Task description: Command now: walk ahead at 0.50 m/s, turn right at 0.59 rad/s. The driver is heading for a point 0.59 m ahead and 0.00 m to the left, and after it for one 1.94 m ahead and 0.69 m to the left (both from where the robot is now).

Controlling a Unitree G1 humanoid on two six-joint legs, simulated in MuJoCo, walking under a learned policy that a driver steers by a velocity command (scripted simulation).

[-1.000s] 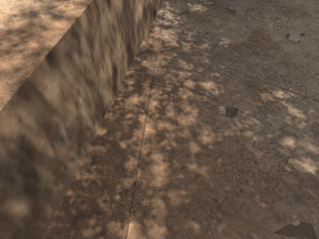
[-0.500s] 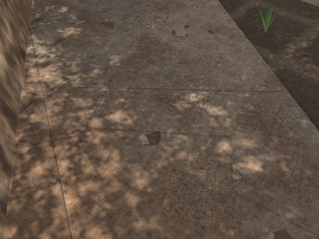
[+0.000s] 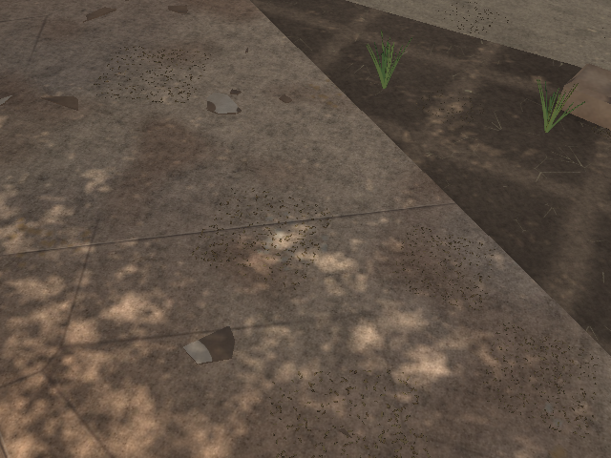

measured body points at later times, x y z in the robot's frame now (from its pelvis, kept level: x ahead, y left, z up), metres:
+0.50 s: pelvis +0.21 -0.08 +0.01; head +0.23 -0.11 +0.46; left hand +0.39 +0.15 -0.09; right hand +0.20 -0.36 -0.14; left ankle +0.15 +0.10 -0.63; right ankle +0.24 -0.18 -0.73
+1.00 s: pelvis +0.49 -0.08 -0.01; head +0.53 -0.08 +0.44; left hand +0.50 +0.20 -0.14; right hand +0.69 -0.32 -0.12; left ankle +0.57 -0.01 -0.73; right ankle +0.30 -0.21 -0.63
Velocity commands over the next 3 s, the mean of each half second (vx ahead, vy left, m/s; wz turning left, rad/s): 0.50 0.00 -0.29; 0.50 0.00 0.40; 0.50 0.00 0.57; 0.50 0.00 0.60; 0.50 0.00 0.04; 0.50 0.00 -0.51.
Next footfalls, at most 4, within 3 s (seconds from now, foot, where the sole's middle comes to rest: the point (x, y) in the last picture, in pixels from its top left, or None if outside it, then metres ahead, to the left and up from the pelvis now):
0.38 right None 0.28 -0.19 -0.77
0.92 left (304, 434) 0.61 -0.01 -0.77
1.38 right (354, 317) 0.92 -0.14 -0.77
1.92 left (213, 286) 1.02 0.23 -0.77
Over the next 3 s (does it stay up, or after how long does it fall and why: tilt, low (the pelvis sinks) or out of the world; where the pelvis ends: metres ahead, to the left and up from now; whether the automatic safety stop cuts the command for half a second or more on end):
stays up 1.44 0.49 0.00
